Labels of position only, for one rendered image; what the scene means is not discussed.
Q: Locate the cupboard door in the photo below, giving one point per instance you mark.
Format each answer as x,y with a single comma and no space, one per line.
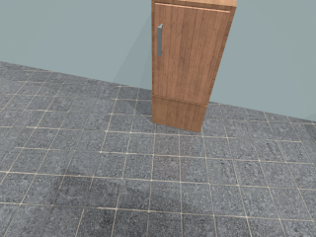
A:
191,41

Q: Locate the handle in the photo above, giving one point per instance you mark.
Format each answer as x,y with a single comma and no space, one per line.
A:
159,40

